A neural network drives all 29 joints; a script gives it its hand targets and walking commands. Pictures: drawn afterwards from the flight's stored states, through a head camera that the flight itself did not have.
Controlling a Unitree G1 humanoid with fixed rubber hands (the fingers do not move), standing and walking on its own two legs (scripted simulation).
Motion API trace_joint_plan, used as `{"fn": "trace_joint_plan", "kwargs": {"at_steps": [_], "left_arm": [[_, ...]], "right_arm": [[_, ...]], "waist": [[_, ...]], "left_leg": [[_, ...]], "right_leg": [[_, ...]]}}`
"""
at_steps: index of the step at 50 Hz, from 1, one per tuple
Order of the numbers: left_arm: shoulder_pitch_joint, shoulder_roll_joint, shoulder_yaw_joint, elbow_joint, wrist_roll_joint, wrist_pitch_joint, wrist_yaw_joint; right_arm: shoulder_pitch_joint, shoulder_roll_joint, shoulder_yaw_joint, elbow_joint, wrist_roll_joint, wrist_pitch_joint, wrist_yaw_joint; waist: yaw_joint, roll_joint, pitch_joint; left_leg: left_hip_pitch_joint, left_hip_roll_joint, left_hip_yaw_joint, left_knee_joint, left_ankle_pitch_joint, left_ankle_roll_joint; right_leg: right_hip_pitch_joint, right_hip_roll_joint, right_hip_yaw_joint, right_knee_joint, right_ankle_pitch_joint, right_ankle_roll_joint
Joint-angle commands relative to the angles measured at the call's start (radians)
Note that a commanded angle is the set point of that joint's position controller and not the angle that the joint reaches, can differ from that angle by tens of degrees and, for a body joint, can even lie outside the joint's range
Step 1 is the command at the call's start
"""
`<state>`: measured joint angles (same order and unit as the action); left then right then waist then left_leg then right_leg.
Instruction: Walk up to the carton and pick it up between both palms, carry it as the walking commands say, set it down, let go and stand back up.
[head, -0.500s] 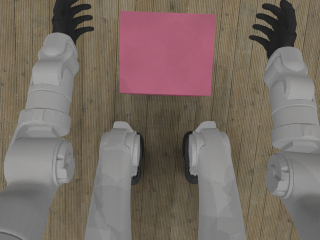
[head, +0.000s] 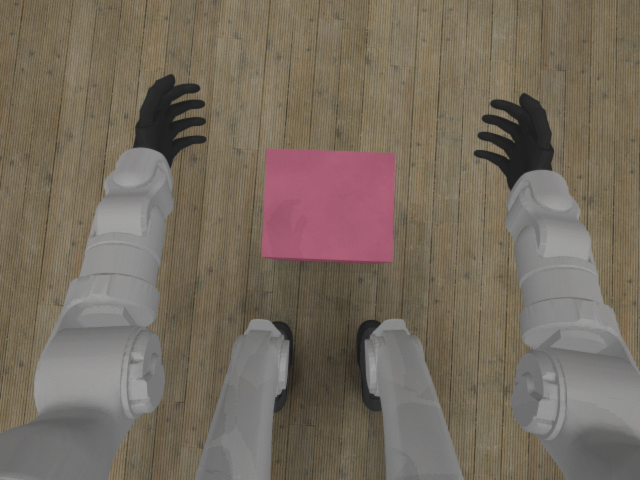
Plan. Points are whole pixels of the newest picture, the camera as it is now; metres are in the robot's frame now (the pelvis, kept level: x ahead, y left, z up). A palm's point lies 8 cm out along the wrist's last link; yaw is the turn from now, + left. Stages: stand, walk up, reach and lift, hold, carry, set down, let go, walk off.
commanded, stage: set down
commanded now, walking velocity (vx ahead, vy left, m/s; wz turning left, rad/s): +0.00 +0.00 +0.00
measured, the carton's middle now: (327, 213) +0.46 -0.01 -0.48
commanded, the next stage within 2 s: let go in 0.24 s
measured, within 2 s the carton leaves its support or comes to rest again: neither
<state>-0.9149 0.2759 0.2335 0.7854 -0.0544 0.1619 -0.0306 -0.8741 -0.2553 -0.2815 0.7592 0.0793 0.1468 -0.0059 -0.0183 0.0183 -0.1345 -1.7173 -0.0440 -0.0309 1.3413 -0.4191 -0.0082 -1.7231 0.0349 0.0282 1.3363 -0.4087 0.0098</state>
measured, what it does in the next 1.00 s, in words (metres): rises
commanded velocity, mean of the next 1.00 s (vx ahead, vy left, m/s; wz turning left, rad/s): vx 0.00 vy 0.00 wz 0.00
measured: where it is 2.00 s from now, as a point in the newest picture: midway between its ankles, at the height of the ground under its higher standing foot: (324, 380)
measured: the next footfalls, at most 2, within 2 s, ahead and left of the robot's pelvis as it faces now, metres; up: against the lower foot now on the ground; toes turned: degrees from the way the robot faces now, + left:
none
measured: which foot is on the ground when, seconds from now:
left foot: down 0.00-1.00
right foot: down 0.00-1.00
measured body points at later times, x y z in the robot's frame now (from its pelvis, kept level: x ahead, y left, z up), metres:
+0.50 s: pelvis +0.04 +0.01 +0.08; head +0.29 +0.01 +0.45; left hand +0.44 +0.22 -0.05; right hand +0.43 -0.22 -0.04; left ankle +0.07 +0.12 -0.57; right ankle +0.08 -0.12 -0.57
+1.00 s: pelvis +0.09 -0.01 +0.17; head +0.16 -0.01 +0.61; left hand +0.29 +0.22 +0.08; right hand +0.26 -0.23 +0.08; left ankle +0.07 +0.12 -0.57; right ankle +0.08 -0.12 -0.57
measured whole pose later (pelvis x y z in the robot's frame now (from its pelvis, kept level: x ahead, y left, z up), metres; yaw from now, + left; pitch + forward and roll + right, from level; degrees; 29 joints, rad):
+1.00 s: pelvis +0.09 -0.01 +0.17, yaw -1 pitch +7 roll +0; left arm 0.15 0.18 0.07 0.49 0.02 0.04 -0.05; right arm 0.21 -0.19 -0.02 0.45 0.00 0.04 0.06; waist -0.01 0.00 0.00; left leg -0.37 -0.02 -0.05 0.55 -0.30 -0.01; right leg -0.39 0.04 0.05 0.56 -0.30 -0.01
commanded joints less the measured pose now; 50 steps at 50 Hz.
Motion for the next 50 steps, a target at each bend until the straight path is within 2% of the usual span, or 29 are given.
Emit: {"fn": "trace_joint_plan", "kwargs": {"at_steps": [1, 3, 4, 5, 6, 7, 8, 9, 10, 11, 14, 15, 19, 20, 21, 23, 24, 25, 27, 28, 30, 33, 34, 35, 37, 42, 43, 44, 50], "left_arm": [[-0.112, 0.133, 0.064, -0.126, 0.021, -0.062, -0.016], [-0.131, 0.122, 0.031, -0.199, 0.017, -0.073, -0.019], [-0.107, 0.118, 0.055, -0.181, 0.028, -0.074, -0.017], [-0.139, 0.158, 0.076, -0.226, 0.046, -0.081, -0.02], [-0.039, 0.156, 0.085, -0.192, 0.048, -0.082, -0.013], [-0.085, 0.146, 0.075, -0.242, 0.03, -0.085, -0.015], [-0.102, 0.124, 0.059, -0.212, 0.025, -0.077, -0.022], [-0.058, 0.095, 0.057, -0.131, 0.036, -0.079, -0.029], [-0.067, 0.113, 0.1, -0.11, 0.038, -0.092, -0.034], [-0.033, 0.099, 0.094, -0.042, 0.054, -0.089, -0.038], [-0.066, 0.079, 0.068, -0.103, 0.084, -0.1, -0.034], [-0.074, 0.075, 0.073, -0.134, 0.078, -0.098, -0.026], [0.141, 0.071, 0.012, -0.237, 0.098, -0.09, 0.01], [0.171, 0.082, 0.005, -0.225, 0.112, -0.095, 0.019], [0.185, 0.06, 0.024, -0.231, 0.14, -0.092, 0.025], [0.335, 0.041, 0.018, -0.297, 0.147, -0.091, 0.029], [0.334, -0.007, -0.034, -0.311, 0.144, -0.082, 0.024], [0.391, 0.038, -0.013, -0.422, 0.14, -0.093, 0.027], [0.376, 0.026, -0.042, -0.427, 0.094, -0.094, 0.016], [0.426, 0.017, -0.044, -0.361, 0.09, -0.095, 0.012], [0.535, 0.017, -0.053, -0.436, 0.072, -0.116, -0.004], [0.576, 0.024, -0.081, -0.432, 0.083, -0.132, -0.005], [0.751, 0.001, -0.088, -0.369, 0.073, -0.127, -0.012], [0.678, 0.043, -0.106, -0.374, 0.046, -0.129, -0.014], [0.837, 0.007, -0.12, -0.368, 0.08, -0.137, -0.007], [0.845, 0.044, -0.109, -0.359, 0.063, -0.143, -0.013], [0.962, 0.022, -0.117, -0.395, 0.071, -0.149, -0.014], [0.966, 0.041, -0.104, -0.41, 0.086, -0.153, -0.012], [1.086, 0.039, -0.151, -0.435, 0.069, -0.144, -0.019]], "right_arm": [[-0.103, -0.107, -0.034, -0.146, -0.036, -0.059, 0.01], [-0.143, -0.085, -0.012, -0.221, -0.011, -0.068, 0.014], [-0.104, -0.08, -0.01, -0.205, -0.019, -0.071, 0.021], [-0.159, -0.102, 0.005, -0.259, 0.0, -0.069, 0.023], [-0.077, -0.116, -0.02, -0.236, -0.042, -0.075, 0.024], [-0.091, -0.099, -0.016, -0.251, -0.033, -0.077, 0.027], [-0.095, -0.132, -0.024, -0.237, -0.037, -0.078, 0.027], [-0.101, -0.094, -0.014, -0.187, -0.034, -0.074, 0.031], [-0.064, -0.062, -0.002, -0.121, -0.062, -0.075, 0.034], [-0.073, -0.04, 0.006, -0.119, -0.057, -0.075, 0.038], [-0.082, -0.07, -0.032, -0.12, -0.062, -0.092, 0.042], [-0.068, -0.088, -0.053, -0.127, -0.095, -0.097, 0.044], [0.189, -0.121, -0.042, -0.212, -0.12, -0.1, 0.058], [0.191, -0.101, -0.027, -0.185, -0.126, -0.093, 0.06], [0.214, -0.147, -0.048, -0.195, -0.122, -0.097, 0.066], [0.375, -0.104, 0.023, -0.254, -0.129, -0.105, 0.072], [0.371, -0.174, -0.022, -0.278, -0.134, -0.104, 0.07], [0.449, -0.147, 0.009, -0.36, -0.122, -0.107, 0.071], [0.4, -0.146, 0.039, -0.371, -0.09, -0.107, 0.077], [0.434, -0.11, 0.077, -0.332, -0.096, -0.104, 0.082], [0.569, -0.085, 0.077, -0.434, -0.093, -0.122, 0.077], [0.58, -0.117, 0.085, -0.419, -0.079, -0.133, 0.081], [0.765, -0.06, 0.148, -0.365, -0.072, -0.123, 0.079], [0.717, -0.077, 0.136, -0.387, -0.077, -0.127, 0.081], [0.86, -0.037, 0.177, -0.353, -0.077, -0.132, 0.083], [0.838, -0.042, 0.203, -0.405, -0.067, -0.126, 0.069], [0.945, -0.022, 0.226, -0.421, -0.067, -0.14, 0.068], [0.955, -0.045, 0.222, -0.446, -0.075, -0.138, 0.068], [1.043, -0.049, 0.217, -0.432, -0.065, -0.126, 0.055]], "waist": [[-0.046, -0.062, -0.962], [0.003, -0.013, -1.01], [-0.014, -0.014, -0.987], [0.029, -0.03, -0.98], [-0.01, -0.082, -1.014], [-0.002, -0.088, -1.005], [-0.017, -0.018, -0.986], [0.017, 0.003, -0.846], [-0.007, -0.102, -0.793], [0.017, -0.085, -0.749], [-0.007, 0.021, -0.82], [-0.031, -0.027, -0.849], [-0.027, 0.082, -1.15], [-0.008, 0.045, -1.017], [0.001, 0.106, -0.987], [0.012, 0.054, -1.026], [-0.012, 0.122, -0.947], [-0.009, 0.058, -0.981], [-0.024, -0.002, -0.859], [0.011, -0.038, -0.757], [-0.028, -0.06, -0.837], [0.003, -0.019, -0.674], [-0.008, -0.091, -0.574], [-0.022, -0.105, -0.495], [0.015, -0.028, -0.415], [0.018, -0.019, -0.115], [0.028, -0.058, -0.139], [0.03, -0.005, -0.133], [0.045, 0.009, 0.074]], "left_leg": [[0.498, -0.031, 0.06, -0.197, 0.326, -0.013], [0.667, -0.037, 0.047, -0.255, 0.424, 0.0], [0.68, -0.028, 0.043, -0.248, 0.445, 0.0], [0.654, -0.035, 0.056, -0.259, 0.43, 0.004], [0.702, -0.032, 0.034, -0.279, 0.51, 0.006], [0.728, -0.035, 0.032, -0.292, 0.543, 0.004], [0.715, -0.037, 0.033, -0.307, 0.519, -0.006], [0.64, -0.037, 0.039, -0.337, 0.438, 0.005], [0.575, -0.026, 0.035, -0.362, 0.382, 0.005], [0.556, -0.027, 0.033, -0.382, 0.381, 0.007], [0.725, -0.012, 0.03, -0.39, 0.382, -0.015], [0.752, -0.01, 0.024, -0.38, 0.403, -0.019], [1.097, -0.007, -0.003, -0.377, 0.619, -0.036], [1.116, 0.004, -0.027, -0.385, 0.702, -0.031], [1.171, 0.015, -0.044, -0.378, 0.788, -0.041], [1.267, 0.006, -0.044, -0.405, 0.815, -0.037], [1.249, 0.01, -0.048, -0.412, 0.789, -0.048], [1.319, 0.01, -0.05, -0.433, 0.85, -0.04], [1.159, 0.0, -0.034, -0.472, 0.697, -0.018], [1.062, -0.015, -0.016, -0.509, 0.616, -0.015], [1.13, -0.011, -0.021, -0.53, 0.635, -0.004], [1.098, -0.007, 0.011, -0.58, 0.493, -0.013], [1.103, -0.008, 0.01, -0.612, 0.42, 0.002], [1.094, -0.005, 0.003, -0.659, 0.375, 0.009], [1.179, 0.007, 0.004, -0.7, 0.361, -0.002], [1.229, 0.003, 0.024, -0.809, 0.222, 0.004], [1.339, -0.002, 0.025, -0.823, 0.25, 0.014], [1.365, 0.001, 0.028, -0.834, 0.279, -0.005], [1.454, 0.008, 0.035, -0.904, 0.292, -0.017]], "right_leg": [[0.811, 0.01, -0.023, -0.199, 0.461, 0.022], [0.777, 0.021, -0.045, -0.226, 0.493, 0.024], [0.752, 0.02, -0.04, -0.242, 0.498, 0.02], [0.803, 0.014, -0.019, -0.261, 0.535, 0.025], [0.83, 0.017, -0.032, -0.274, 0.585, 0.03], [0.82, 0.028, -0.029, -0.291, 0.586, 0.031], [0.828, 0.014, -0.018, -0.316, 0.58, 0.022], [0.802, 0.002, -0.005, -0.314, 0.527, 0.029], [0.831, -0.008, -0.014, -0.341, 0.506, 0.034], [0.811, 0.005, -0.006, -0.352, 0.476, 0.037], [0.765, -0.002, -0.023, -0.392, 0.403, 0.02], [0.775, 0.002, -0.036, -0.393, 0.419, 0.02], [0.862, 0.016, -0.04, -0.383, 0.524, 0.007], [0.743, 0.028, -0.059, -0.38, 0.52, 0.013], [0.677, 0.026, -0.036, -0.387, 0.541, 0.01], [0.813, 0.035, -0.043, -0.433, 0.589, 0.003], [0.738, 0.026, -0.029, -0.447, 0.553, -0.008], [0.849, 0.041, -0.037, -0.467, 0.605, -0.008], [0.994, 0.022, -0.009, -0.488, 0.633, -0.012], [1.013, 0.016, -0.016, -0.497, 0.578, -0.002], [1.192, 0.011, -0.001, -0.515, 0.659, 0.005], [1.225, -0.008, 0.031, -0.562, 0.567, -0.004], [1.308, -0.006, 0.012, -0.594, 0.54, 0.002], [1.279, -0.002, 0.009, -0.621, 0.49, 0.019], [1.335, -0.011, -0.001, -0.667, 0.448, 0.007], [1.422, -0.016, 0.013, -0.79, 0.322, 0.006], [1.489, -0.016, 0.019, -0.818, 0.332, 0.007], [1.509, -0.028, 0.016, -0.832, 0.368, 0.008], [1.584, -0.008, 0.003, -0.896, 0.372, 0.009]]}}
